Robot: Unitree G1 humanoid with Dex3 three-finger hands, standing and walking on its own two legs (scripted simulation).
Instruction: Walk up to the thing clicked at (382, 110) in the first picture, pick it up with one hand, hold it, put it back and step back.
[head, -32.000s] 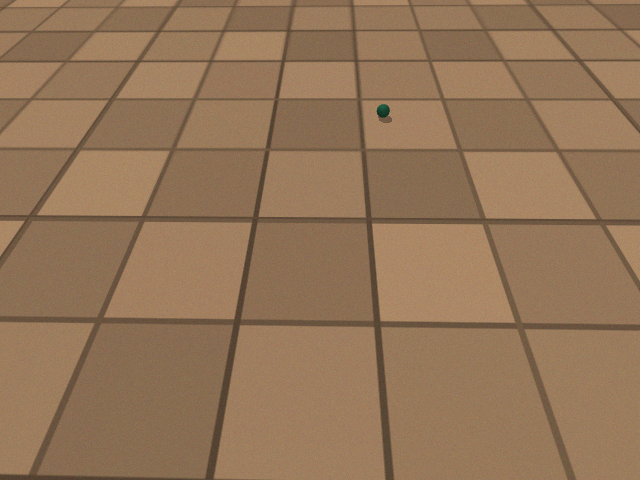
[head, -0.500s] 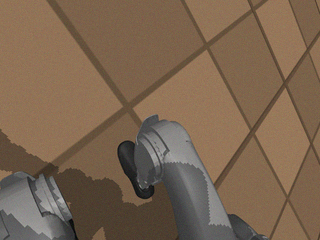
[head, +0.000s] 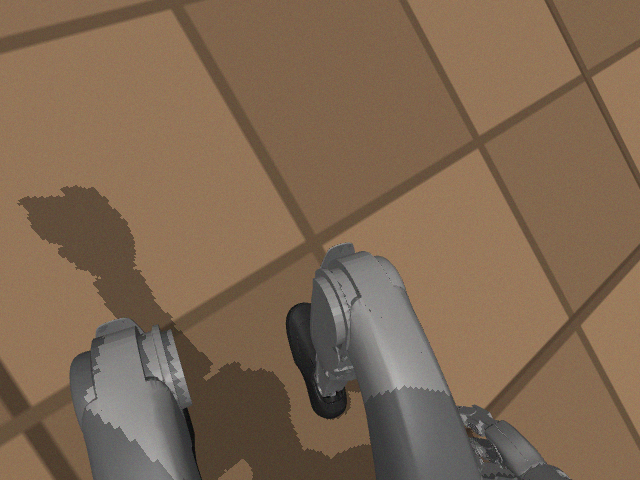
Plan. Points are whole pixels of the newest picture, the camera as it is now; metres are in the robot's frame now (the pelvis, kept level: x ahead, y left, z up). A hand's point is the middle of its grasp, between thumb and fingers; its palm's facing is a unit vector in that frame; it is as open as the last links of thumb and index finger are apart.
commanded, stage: settle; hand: left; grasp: from above
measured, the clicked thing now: out of the picture +0.53 +0.29 -0.21
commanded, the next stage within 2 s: lift in 0.20 s
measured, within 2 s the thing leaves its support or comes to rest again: neither
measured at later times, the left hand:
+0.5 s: hand out of the picture +0.51 +0.29 -0.13, palm faces -0.46 -0.10 -0.88, open 9.2 cm
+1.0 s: hand out of the picture +0.43 +0.30 +0.02, palm faces -0.46 -0.10 -0.88, open 9.2 cm
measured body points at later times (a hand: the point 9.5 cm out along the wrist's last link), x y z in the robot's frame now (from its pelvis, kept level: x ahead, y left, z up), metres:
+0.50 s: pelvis -0.01 +0.00 +0.02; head +0.25 +0.08 +0.38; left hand +0.53 +0.30 -0.07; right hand +0.02 -0.28 -0.06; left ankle +0.06 +0.11 -0.31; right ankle +0.14 -0.14 -0.31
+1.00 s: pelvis +0.00 +0.00 +0.12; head +0.20 +0.06 +0.52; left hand +0.45 +0.31 +0.07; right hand +0.12 -0.27 +0.00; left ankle +0.06 +0.11 -0.31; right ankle +0.14 -0.14 -0.31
